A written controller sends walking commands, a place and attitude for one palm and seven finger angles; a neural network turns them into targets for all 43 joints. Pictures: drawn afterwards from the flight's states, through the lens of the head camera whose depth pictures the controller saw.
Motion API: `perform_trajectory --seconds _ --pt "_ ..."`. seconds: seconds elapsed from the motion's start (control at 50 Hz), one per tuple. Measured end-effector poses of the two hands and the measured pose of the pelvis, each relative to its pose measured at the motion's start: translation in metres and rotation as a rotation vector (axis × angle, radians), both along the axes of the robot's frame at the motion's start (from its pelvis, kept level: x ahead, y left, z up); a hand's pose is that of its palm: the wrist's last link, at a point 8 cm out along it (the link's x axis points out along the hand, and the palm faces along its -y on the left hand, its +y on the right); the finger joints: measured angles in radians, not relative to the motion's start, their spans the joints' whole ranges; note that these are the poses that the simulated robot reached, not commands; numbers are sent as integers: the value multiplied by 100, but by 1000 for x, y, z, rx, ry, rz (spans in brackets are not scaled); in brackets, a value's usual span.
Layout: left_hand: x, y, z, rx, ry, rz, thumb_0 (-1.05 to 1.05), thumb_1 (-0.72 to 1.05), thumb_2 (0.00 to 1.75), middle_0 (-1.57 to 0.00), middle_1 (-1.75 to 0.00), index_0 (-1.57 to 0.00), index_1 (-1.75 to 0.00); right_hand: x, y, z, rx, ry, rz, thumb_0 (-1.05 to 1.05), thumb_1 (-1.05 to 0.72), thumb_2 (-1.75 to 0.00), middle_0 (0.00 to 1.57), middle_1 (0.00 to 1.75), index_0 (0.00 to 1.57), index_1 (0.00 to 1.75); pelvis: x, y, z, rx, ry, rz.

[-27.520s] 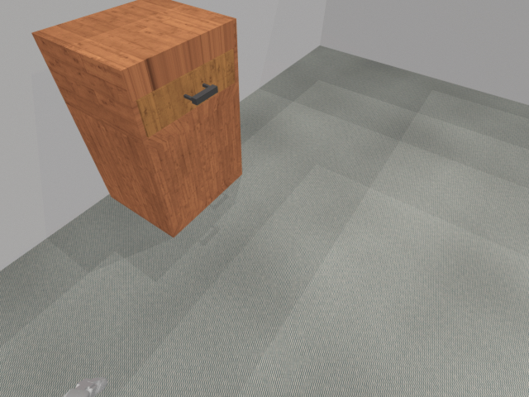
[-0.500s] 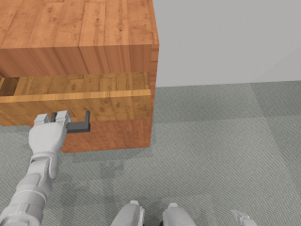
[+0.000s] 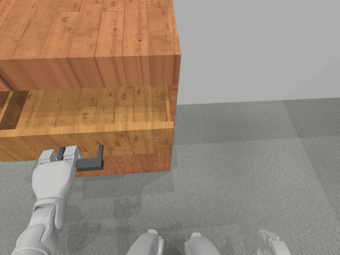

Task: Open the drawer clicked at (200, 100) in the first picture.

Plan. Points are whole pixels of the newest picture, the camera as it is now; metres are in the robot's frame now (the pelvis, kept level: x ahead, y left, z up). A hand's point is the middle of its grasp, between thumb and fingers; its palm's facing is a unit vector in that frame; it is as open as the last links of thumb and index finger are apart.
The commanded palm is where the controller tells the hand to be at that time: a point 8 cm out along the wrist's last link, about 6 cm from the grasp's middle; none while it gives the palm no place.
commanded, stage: pull the drawer open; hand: left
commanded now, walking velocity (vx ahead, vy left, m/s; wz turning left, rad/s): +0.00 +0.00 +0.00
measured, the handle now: (80, 157) +0.34 +0.26 -0.04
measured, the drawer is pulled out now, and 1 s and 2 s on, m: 0.14 0.27 0.30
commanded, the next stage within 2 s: open the thumb to release the handle in 1.54 s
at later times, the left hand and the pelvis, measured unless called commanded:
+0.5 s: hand (60, 213) +0.21 +0.28 -0.06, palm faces -0.05 -0.06 -1.00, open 5.7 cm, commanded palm +0.18 +0.27 -0.01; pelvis +0.00 -0.01 +0.00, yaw +1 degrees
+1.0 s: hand (54, 242) +0.15 +0.27 -0.06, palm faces -0.09 -0.07 -0.99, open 5.8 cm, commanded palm +0.12 +0.27 -0.01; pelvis +0.00 -0.02 -0.01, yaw +1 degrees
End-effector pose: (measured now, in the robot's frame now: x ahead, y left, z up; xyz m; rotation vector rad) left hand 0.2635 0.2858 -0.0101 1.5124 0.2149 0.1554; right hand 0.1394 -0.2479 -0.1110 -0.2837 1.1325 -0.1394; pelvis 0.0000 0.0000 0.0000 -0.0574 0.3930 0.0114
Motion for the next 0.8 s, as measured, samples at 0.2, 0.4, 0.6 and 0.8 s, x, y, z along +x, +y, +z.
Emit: perform_trajectory --seconds 0.2,0.4,0.6,0.8 --pt "-32 -5 -1 0 -9 6 1 72 79 -39 -135 -36 -135 16 6 3 4 -49 36 1 -90 -89 20 30 20 30 -2 0 -1 0 -15 7" --pt "-57 -9 1 -2 4 21 0 72 77 -41 -135 -37 -135 33 12 8 22 -110 64 1 -90 -89 20 30 21 30 -4 -3 -1 6 -31 7" --pt "-86 -14 1 2 15 32 0 72 76 -42 -135 -38 -135 44 13 8 29 -149 99 1 -90 -89 20 30 21 30 -6 -8 -4 11 -38 15" --pt "-105 -18 3 1 37 43 0 71 75 -42 -135 -38 -135 52 13 6 41 -177 117 1 -90 -89 20 30 20 30 -6 -13 -7 20 -40 12"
